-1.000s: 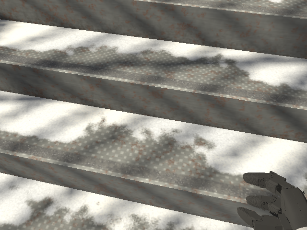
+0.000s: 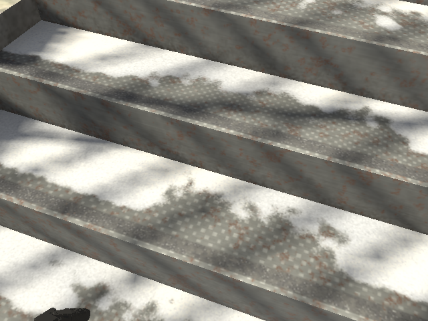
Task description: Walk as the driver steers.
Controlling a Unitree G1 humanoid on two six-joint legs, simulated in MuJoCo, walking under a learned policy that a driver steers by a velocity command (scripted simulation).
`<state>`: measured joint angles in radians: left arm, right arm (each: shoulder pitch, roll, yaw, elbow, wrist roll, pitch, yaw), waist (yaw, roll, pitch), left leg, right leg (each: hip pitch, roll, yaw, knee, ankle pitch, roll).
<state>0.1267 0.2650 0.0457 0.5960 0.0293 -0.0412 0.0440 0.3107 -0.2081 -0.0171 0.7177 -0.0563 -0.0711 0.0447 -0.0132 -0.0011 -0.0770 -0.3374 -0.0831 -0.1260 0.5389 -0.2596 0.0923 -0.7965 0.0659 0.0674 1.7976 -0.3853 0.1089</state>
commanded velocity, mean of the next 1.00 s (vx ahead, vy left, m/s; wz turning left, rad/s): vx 0.18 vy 0.00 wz -0.27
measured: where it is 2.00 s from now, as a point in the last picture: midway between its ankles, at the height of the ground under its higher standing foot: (315, 211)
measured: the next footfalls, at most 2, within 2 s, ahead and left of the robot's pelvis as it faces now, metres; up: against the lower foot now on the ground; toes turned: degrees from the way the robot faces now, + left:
right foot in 0.46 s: +0.01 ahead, -0.19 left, +0.00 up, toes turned +2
left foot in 0.92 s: +0.08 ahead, +0.05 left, +0.00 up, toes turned -16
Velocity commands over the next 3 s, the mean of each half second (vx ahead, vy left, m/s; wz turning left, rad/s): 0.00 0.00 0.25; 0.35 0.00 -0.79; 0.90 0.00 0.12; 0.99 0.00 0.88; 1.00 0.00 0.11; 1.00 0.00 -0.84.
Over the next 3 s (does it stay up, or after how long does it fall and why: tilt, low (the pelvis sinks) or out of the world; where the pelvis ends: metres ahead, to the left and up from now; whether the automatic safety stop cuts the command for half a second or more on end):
stays up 1.54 -0.11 0.74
